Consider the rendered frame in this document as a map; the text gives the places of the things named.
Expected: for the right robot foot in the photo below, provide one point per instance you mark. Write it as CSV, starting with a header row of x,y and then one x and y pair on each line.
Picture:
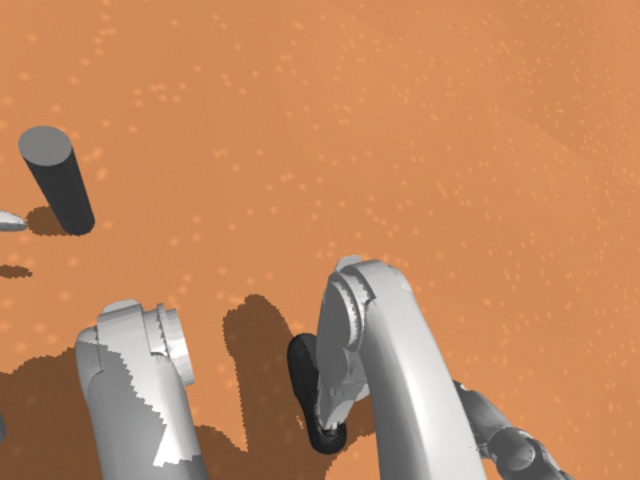
x,y
304,374

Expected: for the can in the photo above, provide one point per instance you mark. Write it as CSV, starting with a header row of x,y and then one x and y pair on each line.
x,y
49,154

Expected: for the left robot hand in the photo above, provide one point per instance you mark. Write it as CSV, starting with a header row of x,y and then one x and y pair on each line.
x,y
11,222

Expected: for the right robot arm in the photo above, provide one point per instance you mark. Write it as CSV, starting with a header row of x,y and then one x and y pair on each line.
x,y
518,456

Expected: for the right robot hand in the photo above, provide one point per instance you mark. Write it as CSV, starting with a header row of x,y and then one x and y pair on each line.
x,y
484,418

